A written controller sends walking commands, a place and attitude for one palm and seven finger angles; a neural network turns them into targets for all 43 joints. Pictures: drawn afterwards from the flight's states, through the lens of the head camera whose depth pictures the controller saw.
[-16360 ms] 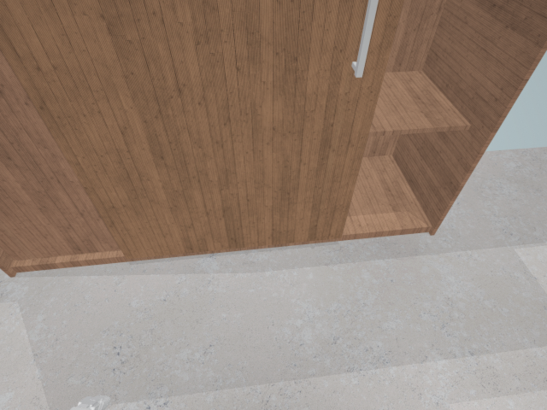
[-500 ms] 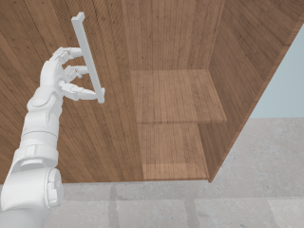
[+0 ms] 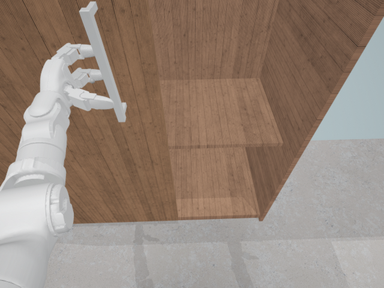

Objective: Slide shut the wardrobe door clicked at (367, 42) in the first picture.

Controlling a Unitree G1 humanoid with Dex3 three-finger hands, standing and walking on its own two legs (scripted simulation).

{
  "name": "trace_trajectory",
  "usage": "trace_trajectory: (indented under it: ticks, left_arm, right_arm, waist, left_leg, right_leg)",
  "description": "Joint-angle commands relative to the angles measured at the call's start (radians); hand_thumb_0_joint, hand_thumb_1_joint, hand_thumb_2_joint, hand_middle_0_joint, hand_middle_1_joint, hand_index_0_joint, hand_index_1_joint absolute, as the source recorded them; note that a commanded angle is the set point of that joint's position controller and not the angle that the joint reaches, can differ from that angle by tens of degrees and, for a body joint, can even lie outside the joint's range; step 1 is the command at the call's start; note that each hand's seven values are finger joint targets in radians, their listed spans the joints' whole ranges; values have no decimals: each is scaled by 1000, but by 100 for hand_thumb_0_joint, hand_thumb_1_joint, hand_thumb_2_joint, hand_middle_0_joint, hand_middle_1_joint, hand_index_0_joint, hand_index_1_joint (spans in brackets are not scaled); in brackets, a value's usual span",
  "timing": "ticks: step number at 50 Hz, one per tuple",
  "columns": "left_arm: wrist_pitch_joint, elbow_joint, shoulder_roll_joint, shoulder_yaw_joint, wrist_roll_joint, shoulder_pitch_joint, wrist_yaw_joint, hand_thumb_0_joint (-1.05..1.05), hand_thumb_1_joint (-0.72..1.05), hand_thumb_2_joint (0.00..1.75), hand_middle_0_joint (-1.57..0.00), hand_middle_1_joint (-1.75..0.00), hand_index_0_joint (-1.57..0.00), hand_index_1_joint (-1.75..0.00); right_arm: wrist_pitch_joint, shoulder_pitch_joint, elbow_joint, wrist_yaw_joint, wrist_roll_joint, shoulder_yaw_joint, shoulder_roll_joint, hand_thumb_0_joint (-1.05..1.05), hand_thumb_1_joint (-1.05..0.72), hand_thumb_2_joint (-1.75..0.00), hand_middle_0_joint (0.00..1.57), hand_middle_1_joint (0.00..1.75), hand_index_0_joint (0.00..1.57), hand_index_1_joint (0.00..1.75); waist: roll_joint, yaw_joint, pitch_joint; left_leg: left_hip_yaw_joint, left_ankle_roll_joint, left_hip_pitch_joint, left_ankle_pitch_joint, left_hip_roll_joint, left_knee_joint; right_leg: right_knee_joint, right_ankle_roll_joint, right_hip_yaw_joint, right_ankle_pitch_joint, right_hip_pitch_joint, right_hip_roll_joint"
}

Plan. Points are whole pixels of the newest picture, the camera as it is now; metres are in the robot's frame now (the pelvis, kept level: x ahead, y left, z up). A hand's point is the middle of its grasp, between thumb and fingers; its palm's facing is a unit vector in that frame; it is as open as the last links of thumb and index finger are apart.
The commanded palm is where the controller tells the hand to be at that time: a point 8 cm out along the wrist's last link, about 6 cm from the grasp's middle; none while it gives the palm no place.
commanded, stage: slide the fingers in behind the handle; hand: left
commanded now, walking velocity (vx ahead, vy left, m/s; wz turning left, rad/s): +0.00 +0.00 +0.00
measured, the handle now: (109, 70) +0.51 +0.16 +0.20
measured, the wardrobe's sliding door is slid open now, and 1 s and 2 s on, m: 0.43 0.43 0.43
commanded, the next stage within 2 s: grip the handle and tug to test in 1.68 s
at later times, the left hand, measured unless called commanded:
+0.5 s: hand (93, 87) +0.46 +0.18 +0.19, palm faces +0.03 -1.00 +0.00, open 14.0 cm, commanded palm +0.43 +0.23 +0.20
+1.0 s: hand (112, 86) +0.46 +0.15 +0.20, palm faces +0.02 -1.00 +0.00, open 14.0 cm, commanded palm +0.43 +0.20 +0.20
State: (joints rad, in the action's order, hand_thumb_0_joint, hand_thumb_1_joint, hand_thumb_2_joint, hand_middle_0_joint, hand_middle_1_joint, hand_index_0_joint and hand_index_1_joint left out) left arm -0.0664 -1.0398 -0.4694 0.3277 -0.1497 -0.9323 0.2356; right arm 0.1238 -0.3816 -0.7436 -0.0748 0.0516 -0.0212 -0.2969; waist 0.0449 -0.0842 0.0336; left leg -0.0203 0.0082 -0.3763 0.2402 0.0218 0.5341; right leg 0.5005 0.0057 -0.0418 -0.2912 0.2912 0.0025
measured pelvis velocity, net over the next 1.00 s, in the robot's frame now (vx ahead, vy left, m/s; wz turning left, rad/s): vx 0.01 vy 0.00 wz -0.01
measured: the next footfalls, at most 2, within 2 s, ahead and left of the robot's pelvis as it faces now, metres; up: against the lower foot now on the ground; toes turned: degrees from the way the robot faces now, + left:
none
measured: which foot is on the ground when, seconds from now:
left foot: down 0.00-1.00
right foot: down 0.00-1.00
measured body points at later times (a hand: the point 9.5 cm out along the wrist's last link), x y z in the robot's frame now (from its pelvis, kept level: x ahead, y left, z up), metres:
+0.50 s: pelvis +0.00 +0.01 +0.00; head +0.02 +0.00 +0.45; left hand +0.45 +0.24 +0.20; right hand +0.09 -0.25 -0.11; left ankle +0.02 +0.12 -0.74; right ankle -0.02 -0.12 -0.73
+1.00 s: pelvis +0.01 +0.00 +0.00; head +0.02 -0.02 +0.45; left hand +0.45 +0.20 +0.20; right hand +0.10 -0.25 -0.12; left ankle +0.02 +0.12 -0.73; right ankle -0.02 -0.12 -0.73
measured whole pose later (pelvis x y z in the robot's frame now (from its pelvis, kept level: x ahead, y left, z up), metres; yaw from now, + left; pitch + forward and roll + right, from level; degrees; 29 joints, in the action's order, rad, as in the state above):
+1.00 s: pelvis +0.01 +0.00 +0.00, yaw -1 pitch +3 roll +0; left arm 0.06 -0.72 -0.30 0.26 -0.16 -0.76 0.11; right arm 0.11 -0.32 -0.70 -0.06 0.05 -0.02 -0.26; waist 0.06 -0.06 0.04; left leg -0.03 0.01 -0.30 0.25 0.02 0.51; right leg 0.48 0.00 -0.03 -0.30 0.22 0.00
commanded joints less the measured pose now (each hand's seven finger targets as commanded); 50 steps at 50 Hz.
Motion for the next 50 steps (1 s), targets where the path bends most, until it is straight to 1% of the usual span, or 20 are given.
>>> trace_trajectory:
  ticks: [1, 7, 8, 11, 12, 15, 17, 21, 24, 27, 28, 30, 33, 35, 40, 43, 45, 47, 48, 50]
  left_arm:
    - [-55, 222, -237, 29, -12, -498, -4, 0, -50, 30, -30, -120, -30, -120]
    - [-40, 258, -259, 54, -14, -417, -13, 0, -50, 30, -30, -120, -30, -120]
    - [-40, 287, -230, 34, -13, -424, -13, 0, -50, 30, -30, -120, -30, -120]
    - [-31, 344, -232, 54, -21, -370, -19, 0, -50, 30, -30, -120, -30, -120]
    - [-30, 361, -244, 70, -24, -345, -23, 0, -50, 30, -30, -120, -30, -120]
    - [-24, 414, -210, 44, -30, -390, -30, 0, -50, 30, -30, -120, -30, -120]
    - [-24, 425, -237, 67, -26, -379, -43, 0, -50, 30, -30, -120, -30, -120]
    - [-21, 444, -166, 6, -18, -436, -52, 0, -50, 30, -30, -120, -30, -120]
    - [-11, 446, -142, 7, -26, -396, -60, 0, -50, 30, -30, -120, -30, -120]
    - [10, 379, -134, 1, -28, -390, -64, 0, -50, 30, -30, -120, -30, -120]
    - [9, 409, -122, -12, -22, -411, -66, 0, -50, 30, -30, -120, -30, -120]
    - [12, 430, -93, -33, -21, -425, -74, 0, -50, 30, -30, -120, -30, -120]
    - [8, 440, -120, -5, -21, -402, -85, 0, -50, 30, -30, -120, -30, -120]
    - [5, 483, -77, -35, -23, -422, -90, 0, -50, 30, -30, -120, -30, -120]
    - [25, 531, -93, -3, -22, -348, -109, 0, -50, 30, -30, -120, -30, -120]
    - [43, 545, -94, 1, -18, -314, -119, 0, -50, 30, -30, -120, -30, -120]
    - [56, 558, -36, -49, -20, -329, -122, 0, -50, 30, -30, -120, -30, -120]
    - [61, 556, -62, -20, -19, -312, -132, 0, -50, 30, -30, -120, -30, -120]
    - [65, 562, -45, -36, -21, -336, -133, 0, -50, 30, -30, -120, -30, -120]
    - [66, 553, -54, -26, -23, -356, -139, 0, -50, 30, -30, -120, -30, -120]
  right_arm:
    - [41, -19, 108, -9, 6, 53, -138, 0, -90, -90, 20, 30, 20, 30]
    - [43, -16, 119, -6, 6, 55, -143, 0, -90, -90, 20, 30, 20, 30]
    - [46, -10, 126, -5, 6, 54, -138, 0, -90, -90, 20, 30, 20, 30]
    - [52, 3, 140, -1, 6, 56, -134, 0, -90, -90, 20, 30, 20, 30]
    - [51, 4, 142, 0, 3, 56, -137, 0, -90, -90, 20, 30, 20, 30]
    - [56, 27, 149, -3, 8, 53, -128, 0, -90, -90, 20, 30, 20, 30]
    - [55, 29, 144, -4, 5, 53, -130, 0, -90, -90, 20, 30, 20, 30]
    - [63, 41, 142, -4, 7, 50, -119, 0, -90, -90, 20, 30, 20, 30]
    - [67, 47, 142, -1, 5, 50, -117, 0, -90, -90, 20, 30, 20, 30]
    - [58, 46, 128, -2, 5, 46, -123, 0, -90, -90, 20, 30, 20, 30]
    - [59, 53, 137, 1, 7, 47, -118, 0, -90, -90, 20, 30, 20, 30]
    - [59, 58, 141, 2, 6, 48, -113, 0, -90, -90, 20, 30, 20, 30]
    - [49, 58, 142, 4, 3, 47, -115, 0, -90, -90, 20, 30, 20, 30]
    - [51, 70, 147, 6, 4, 50, -106, 0, -90, -90, 20, 30, 20, 30]
    - [42, 77, 158, 12, 1, 51, -103, 0, -90, -90, 20, 30, 20, 30]
    - [30, 84, 162, 13, 1, 50, -102, 0, -90, -90, 20, 30, 20, 30]
    - [26, 95, 165, 12, 6, 48, -94, 0, -90, -90, 20, 30, 20, 30]
    - [21, 97, 161, 10, 2, 49, -98, 0, -90, -90, 20, 30, 20, 30]
    - [22, 102, 161, 9, 4, 48, -96, 0, -90, -90, 20, 30, 20, 30]
    - [23, 96, 153, 5, 3, 51, -95, 0, -90, -90, 20, 30, 20, 30]
  waist:
    - [-9, -16, 298]
    - [-22, 2, 286]
    - [-5, -1, 293]
    - [20, 19, 317]
    - [-7, 25, 328]
    - [2, 9, 302]
    - [-4, 17, 298]
    - [27, -3, 299]
    - [15, 7, 326]
    - [-42, 4, 273]
    - [-7, 3, 289]
    - [-4, 0, 304]
    - [-18, 11, 328]
    - [10, 8, 336]
    - [-11, 33, 366]
    - [-30, 38, 334]
    - [-27, 24, 311]
    - [-31, 37, 303]
    - [-14, 26, 304]
    - [-63, 20, 310]
  left_leg:
    - [21, 37, 225, -171, -17, -37]
    - [19, 40, 217, -156, -11, -47]
    - [19, 39, 231, -163, -12, -49]
    - [22, 34, 255, -195, -9, -50]
    - [24, 36, 253, -206, -9, -48]
    - [22, 36, 264, -189, -6, -54]
    - [21, 37, 264, -192, -5, -51]
    - [34, 31, 302, -203, -4, -50]
    - [41, 27, 327, -242, -3, -41]
    - [34, 31, 273, -217, -6, -41]
    - [31, 31, 286, -226, -9, -40]
    - [35, 30, 304, -247, -9, -35]
    - [38, 28, 307, -274, -7, -33]
    - [37, 26, 334, -298, -6, -29]
    - [34, 27, 339, -363, -7, -29]
    - [25, 30, 310, -355, -10, -38]
    - [24, 30, 312, -325, -10, -43]
    - [23, 30, 300, -310, -12, -45]
    - [18, 33, 308, -301, -14, -45]
    - [19, 35, 302, -283, -14, -48]
  right_leg:
    - [-73, 6, 18, 268, -3, 15]
    - [-82, 9, 12, 234, -12, 18]
    - [-78, 8, 12, 240, -4, 19]
    - [-72, 13, 9, 262, -24, 21]
    - [-73, 14, 7, 269, -40, 21]
    - [-77, 9, 8, 257, -18, 23]
    - [-80, 12, 9, 251, -24, 22]
    - [-71, 13, 4, 249, 11, 22]
    - [-64, 15, 1, 278, 2, 23]
    - [-69, 14, -1, 273, -3, 20]
    - [-64, 13, 2, 287, 1, 18]
    - [-60, 14, 0, 299, 3, 18]
    - [-53, 15, 0, 322, -19, 18]
    - [-52, 15, 0, 334, -12, 19]
    - [-46, 16, -1, 400, -65, 20]
    - [-53, 14, -3, 412, -84, 20]
    - [-60, 13, -4, 386, -67, 22]
    - [-66, 17, -5, 369, -80, 21]
    - [-69, 13, 2, 375, -69, 21]
    - [-73, 9, 2, 367, -74, 22]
